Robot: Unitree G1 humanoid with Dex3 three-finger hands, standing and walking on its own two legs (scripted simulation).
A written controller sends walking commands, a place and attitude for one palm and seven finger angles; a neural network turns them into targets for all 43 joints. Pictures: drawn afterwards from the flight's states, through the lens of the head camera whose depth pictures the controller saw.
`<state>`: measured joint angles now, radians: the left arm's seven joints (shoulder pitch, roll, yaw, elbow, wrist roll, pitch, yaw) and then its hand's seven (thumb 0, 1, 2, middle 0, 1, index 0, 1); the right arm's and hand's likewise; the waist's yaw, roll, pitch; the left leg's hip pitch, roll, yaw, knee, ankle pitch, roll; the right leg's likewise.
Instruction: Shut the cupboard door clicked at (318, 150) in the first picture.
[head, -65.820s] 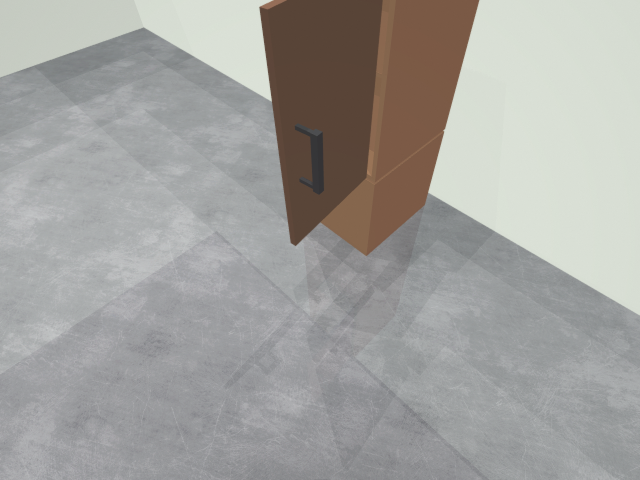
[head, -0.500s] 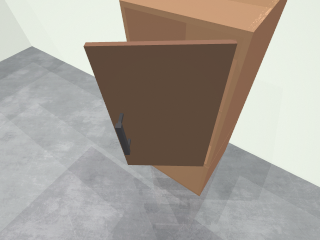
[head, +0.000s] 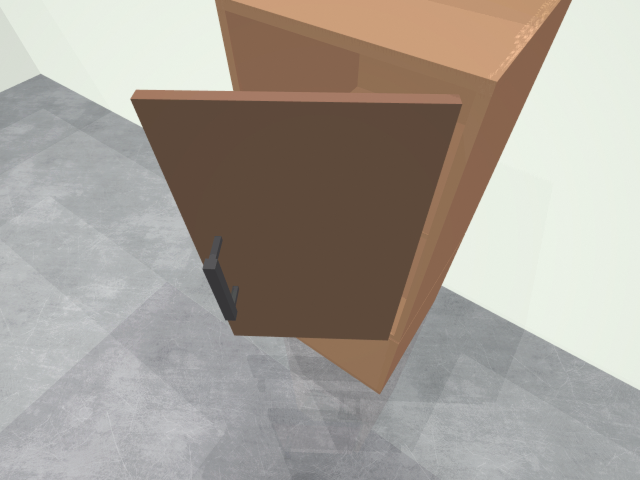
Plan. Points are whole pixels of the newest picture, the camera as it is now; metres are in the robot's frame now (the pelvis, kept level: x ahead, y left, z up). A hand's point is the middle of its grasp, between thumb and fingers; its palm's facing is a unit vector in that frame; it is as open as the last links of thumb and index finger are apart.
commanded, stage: look again from close up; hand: left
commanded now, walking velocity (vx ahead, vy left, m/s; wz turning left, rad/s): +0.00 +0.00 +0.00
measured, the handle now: (224, 281) +0.41 +0.18 -0.07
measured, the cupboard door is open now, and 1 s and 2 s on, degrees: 33 33 33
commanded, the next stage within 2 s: shuffle to correct the standing spot in 0.12 s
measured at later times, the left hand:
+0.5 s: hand out of the picture +0.02 +0.15 -0.18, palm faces +0.01 -0.97 -0.25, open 7.3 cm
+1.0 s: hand out of the picture -0.02 +0.17 -0.18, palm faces +0.03 -0.98 -0.19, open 7.3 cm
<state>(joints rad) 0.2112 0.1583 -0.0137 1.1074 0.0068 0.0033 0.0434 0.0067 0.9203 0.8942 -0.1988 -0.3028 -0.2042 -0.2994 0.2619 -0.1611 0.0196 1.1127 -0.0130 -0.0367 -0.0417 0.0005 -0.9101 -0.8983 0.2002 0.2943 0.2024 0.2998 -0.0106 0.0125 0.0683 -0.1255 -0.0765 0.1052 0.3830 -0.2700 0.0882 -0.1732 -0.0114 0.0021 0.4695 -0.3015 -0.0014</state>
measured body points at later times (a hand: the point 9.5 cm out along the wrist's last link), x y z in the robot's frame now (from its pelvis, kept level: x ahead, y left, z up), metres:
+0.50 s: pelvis -0.01 -0.04 +0.00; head +0.04 -0.05 +0.44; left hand +0.02 +0.20 -0.16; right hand +0.03 -0.26 -0.17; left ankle -0.04 +0.06 -0.74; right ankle -0.03 -0.12 -0.74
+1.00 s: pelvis -0.02 -0.01 +0.00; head -0.01 -0.01 +0.45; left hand -0.02 +0.22 -0.16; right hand -0.06 -0.22 -0.16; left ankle -0.07 +0.10 -0.74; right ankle -0.03 -0.12 -0.74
